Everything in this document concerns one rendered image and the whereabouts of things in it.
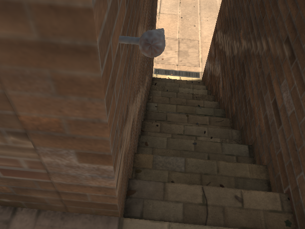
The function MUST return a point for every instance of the stairs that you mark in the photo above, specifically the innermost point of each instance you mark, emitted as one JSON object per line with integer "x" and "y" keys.
{"x": 191, "y": 166}

